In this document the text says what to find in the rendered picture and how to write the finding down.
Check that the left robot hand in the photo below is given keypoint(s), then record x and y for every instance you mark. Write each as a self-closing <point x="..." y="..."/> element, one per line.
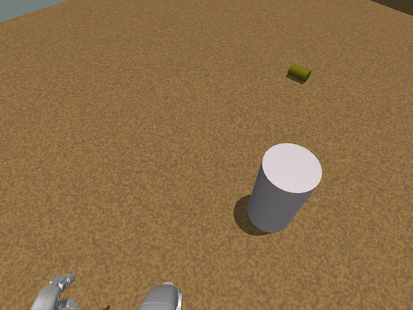
<point x="48" y="297"/>

